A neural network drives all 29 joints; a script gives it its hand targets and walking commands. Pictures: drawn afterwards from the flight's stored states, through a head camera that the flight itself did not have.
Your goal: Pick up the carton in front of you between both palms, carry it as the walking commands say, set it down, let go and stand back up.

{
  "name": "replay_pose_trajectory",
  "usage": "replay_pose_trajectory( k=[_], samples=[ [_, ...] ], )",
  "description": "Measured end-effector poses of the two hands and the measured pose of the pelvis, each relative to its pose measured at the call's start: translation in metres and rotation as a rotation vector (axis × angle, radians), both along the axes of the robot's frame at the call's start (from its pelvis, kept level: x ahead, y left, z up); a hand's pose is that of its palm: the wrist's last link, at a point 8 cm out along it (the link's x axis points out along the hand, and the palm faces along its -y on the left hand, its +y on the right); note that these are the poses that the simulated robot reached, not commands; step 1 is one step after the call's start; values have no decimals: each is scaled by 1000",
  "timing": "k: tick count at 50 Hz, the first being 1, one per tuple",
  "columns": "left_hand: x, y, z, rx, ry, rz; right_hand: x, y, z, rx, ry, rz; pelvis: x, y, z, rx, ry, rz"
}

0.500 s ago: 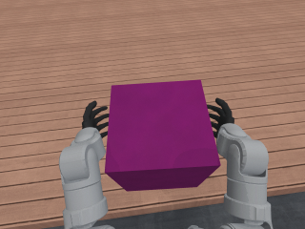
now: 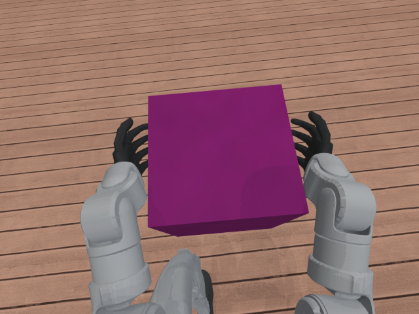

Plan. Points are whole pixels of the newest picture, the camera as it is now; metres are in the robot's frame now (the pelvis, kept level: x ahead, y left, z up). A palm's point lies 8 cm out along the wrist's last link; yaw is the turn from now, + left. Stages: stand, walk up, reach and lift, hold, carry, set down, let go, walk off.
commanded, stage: carry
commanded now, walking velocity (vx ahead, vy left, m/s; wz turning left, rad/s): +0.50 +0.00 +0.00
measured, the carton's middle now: (220, 173) +0.36 +0.01 +0.06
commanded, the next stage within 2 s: none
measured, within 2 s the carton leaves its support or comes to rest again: neither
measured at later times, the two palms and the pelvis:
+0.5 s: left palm out of the picture +0.70 +0.18 +0.27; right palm out of the picture +0.70 -0.12 +0.28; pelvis +0.37 +0.02 +0.10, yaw +2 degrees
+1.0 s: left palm out of the picture +0.98 +0.21 +0.20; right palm out of the picture +0.99 -0.09 +0.19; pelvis +0.70 +0.05 +0.10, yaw +2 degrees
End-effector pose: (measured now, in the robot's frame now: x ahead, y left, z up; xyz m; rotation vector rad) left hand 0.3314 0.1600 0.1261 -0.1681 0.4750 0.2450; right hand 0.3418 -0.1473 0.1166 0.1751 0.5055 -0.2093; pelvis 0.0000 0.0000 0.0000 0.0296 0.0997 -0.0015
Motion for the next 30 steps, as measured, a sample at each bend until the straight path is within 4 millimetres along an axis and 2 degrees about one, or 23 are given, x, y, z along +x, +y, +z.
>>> replay_pose_trajectory(
  k=[3,6,9,13,17,20,24,27,30],
  samples=[
    [63,-3,-1,6,36,-65,43,-2,5,-6,33,-42,51,16,9,8,-29,3],
    [113,-6,10,13,76,-89,74,-4,19,3,70,-61,88,26,33,8,-39,0],
    [154,-8,37,0,81,-88,106,-7,45,9,72,-97,125,33,62,-5,-35,-9],
    [209,-5,81,-9,28,-87,161,-4,94,6,18,-98,178,38,93,-37,-30,-18],
    [263,7,122,-12,-38,-62,227,7,141,-36,-48,-54,236,33,109,-55,-16,-4],
    [302,18,140,-1,-60,-31,277,17,162,-54,-71,-13,283,27,111,-53,-12,10],
    [357,24,148,7,-52,-3,343,23,166,-58,-64,20,349,18,102,-43,-20,26],
    [400,24,144,14,-40,16,396,22,154,-53,-51,38,400,11,88,-34,-39,45],
    [434,25,131,9,23,40,442,25,135,-34,13,71,434,6,87,-42,-38,46]
  ],
)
